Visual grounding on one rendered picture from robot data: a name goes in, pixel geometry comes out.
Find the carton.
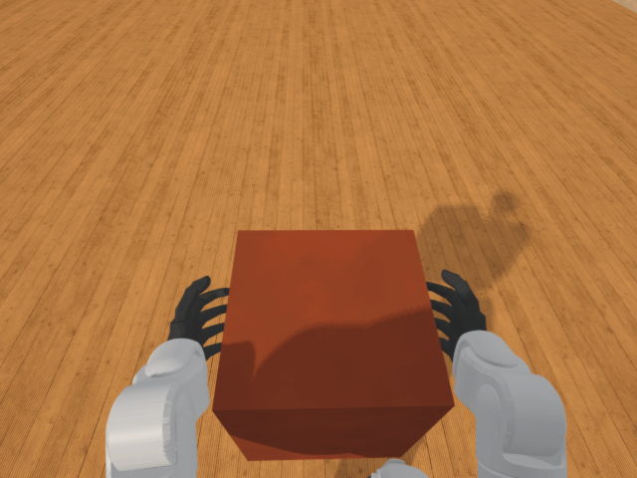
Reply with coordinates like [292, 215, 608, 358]
[212, 230, 455, 461]

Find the right robot hand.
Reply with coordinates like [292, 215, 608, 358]
[426, 270, 487, 362]

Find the robot right forearm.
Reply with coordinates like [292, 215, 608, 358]
[453, 331, 567, 478]

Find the robot right shin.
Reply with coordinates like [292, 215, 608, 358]
[380, 459, 405, 470]

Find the left robot hand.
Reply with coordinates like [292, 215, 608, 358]
[167, 276, 230, 360]

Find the robot left forearm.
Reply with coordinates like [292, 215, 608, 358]
[106, 339, 210, 478]

